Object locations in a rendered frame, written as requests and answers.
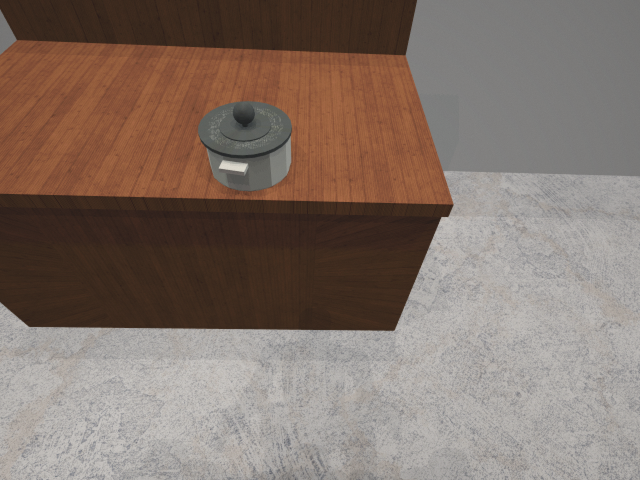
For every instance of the knob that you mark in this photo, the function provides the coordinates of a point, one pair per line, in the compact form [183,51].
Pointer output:
[243,113]

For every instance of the table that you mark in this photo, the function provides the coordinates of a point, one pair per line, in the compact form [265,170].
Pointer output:
[110,216]

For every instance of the pot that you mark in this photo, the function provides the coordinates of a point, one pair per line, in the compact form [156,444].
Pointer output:
[251,174]

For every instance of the lid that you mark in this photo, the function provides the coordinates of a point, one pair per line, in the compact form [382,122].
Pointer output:
[270,129]

